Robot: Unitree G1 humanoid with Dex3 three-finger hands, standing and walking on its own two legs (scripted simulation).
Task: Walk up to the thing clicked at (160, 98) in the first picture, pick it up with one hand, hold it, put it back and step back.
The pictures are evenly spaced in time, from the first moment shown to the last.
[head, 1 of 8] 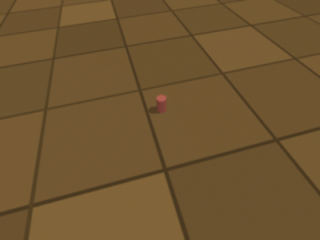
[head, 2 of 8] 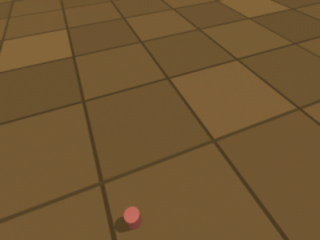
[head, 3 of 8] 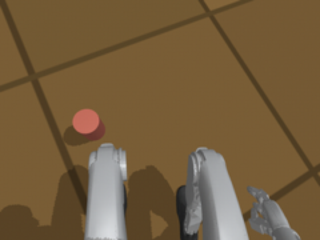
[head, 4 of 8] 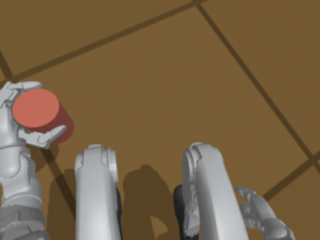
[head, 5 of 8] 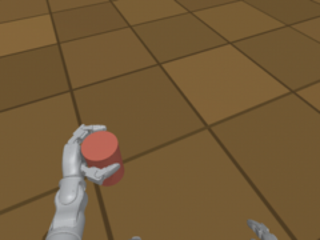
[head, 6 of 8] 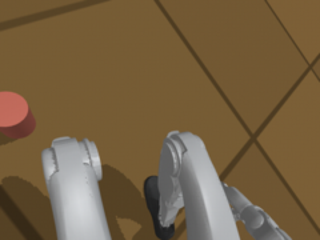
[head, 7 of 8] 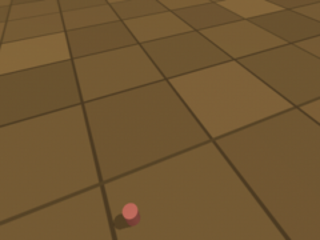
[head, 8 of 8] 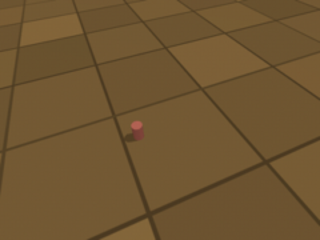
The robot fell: no
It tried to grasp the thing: yes
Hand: left
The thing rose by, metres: 0.68
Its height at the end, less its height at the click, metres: +0.00
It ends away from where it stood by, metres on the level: 0.02
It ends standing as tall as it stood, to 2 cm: yes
